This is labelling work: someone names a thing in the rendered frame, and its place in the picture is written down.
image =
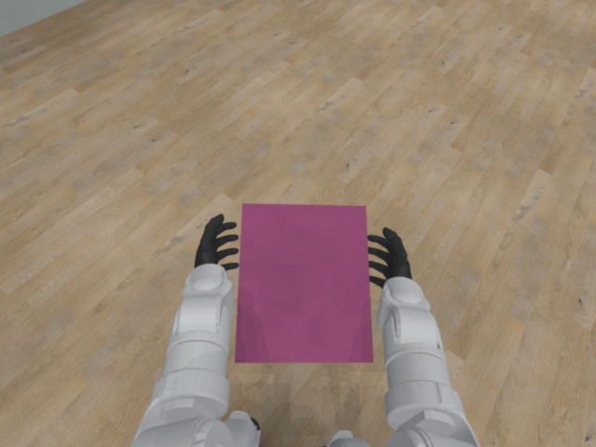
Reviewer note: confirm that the left robot hand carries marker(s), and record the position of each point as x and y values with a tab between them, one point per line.
207	250

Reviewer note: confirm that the robot left upper arm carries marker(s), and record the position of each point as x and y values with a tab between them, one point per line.
201	431

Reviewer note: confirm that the left robot foot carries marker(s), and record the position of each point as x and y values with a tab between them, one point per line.
256	424

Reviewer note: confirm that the robot right upper arm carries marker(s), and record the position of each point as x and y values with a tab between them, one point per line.
419	437

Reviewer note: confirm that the right robot hand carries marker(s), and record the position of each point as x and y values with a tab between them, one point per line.
396	259

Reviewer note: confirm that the right robot forearm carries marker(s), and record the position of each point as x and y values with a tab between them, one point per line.
419	388

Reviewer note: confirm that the left robot forearm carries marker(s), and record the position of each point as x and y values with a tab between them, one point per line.
194	379

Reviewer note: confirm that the robot left shin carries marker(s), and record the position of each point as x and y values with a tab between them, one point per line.
240	415

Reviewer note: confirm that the carton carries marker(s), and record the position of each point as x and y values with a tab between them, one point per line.
303	285

